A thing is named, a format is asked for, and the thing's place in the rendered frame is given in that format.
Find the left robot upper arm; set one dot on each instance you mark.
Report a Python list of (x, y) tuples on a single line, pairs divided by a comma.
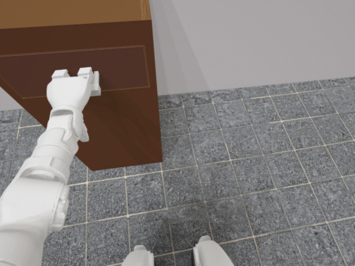
[(32, 210)]

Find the drawer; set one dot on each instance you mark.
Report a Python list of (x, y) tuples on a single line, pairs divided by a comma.
[(118, 67)]

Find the handle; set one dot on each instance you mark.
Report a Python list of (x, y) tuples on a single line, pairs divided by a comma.
[(96, 90)]

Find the left robot forearm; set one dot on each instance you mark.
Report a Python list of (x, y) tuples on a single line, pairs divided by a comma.
[(55, 149)]

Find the cabinet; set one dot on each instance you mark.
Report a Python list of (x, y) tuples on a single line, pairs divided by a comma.
[(123, 125)]

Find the left robot hand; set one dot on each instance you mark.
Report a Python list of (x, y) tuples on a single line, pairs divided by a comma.
[(75, 91)]

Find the robot left shin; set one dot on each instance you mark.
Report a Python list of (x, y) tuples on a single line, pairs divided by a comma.
[(139, 247)]

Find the robot left thigh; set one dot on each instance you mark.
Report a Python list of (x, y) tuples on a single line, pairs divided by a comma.
[(139, 258)]

